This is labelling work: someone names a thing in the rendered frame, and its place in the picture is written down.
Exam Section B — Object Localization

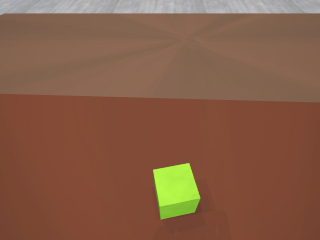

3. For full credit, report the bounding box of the carton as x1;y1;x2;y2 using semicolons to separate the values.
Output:
153;163;201;220

